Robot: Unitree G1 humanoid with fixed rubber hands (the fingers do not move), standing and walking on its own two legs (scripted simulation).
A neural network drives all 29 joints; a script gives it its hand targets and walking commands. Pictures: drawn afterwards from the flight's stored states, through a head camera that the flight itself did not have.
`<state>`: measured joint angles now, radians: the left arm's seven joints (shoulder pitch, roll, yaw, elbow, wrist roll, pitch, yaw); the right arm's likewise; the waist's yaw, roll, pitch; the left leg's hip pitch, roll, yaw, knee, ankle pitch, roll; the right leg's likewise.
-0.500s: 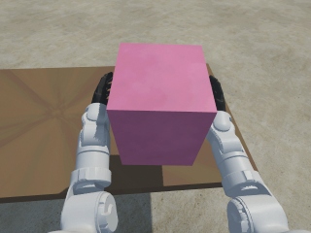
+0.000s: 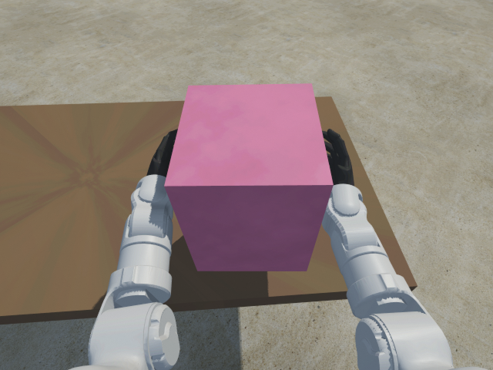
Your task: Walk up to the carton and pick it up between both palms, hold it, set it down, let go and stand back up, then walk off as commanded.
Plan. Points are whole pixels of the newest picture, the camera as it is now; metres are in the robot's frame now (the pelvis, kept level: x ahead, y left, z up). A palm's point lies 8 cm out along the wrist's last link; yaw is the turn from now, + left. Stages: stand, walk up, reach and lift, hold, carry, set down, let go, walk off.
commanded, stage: set down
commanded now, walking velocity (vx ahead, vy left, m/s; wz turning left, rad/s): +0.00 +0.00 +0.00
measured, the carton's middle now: (250, 183) +0.39 +0.01 +0.08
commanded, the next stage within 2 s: none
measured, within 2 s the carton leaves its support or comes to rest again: rests again in 1.56 s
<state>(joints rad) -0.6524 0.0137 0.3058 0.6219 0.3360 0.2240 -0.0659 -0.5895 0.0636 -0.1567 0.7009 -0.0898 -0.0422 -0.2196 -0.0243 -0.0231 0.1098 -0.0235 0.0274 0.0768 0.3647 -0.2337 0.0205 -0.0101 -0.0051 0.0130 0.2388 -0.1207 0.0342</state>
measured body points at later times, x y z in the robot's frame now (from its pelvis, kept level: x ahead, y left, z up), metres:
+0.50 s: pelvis +0.01 +0.00 +0.00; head +0.03 +0.02 +0.45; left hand +0.42 +0.16 +0.07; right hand +0.39 -0.13 +0.09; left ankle -0.01 +0.10 -0.75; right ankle +0.01 -0.14 -0.75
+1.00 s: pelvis +0.02 +0.00 +0.00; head +0.08 +0.02 +0.45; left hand +0.44 +0.16 +0.03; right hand +0.41 -0.13 +0.05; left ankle -0.01 +0.10 -0.75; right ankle +0.01 -0.14 -0.75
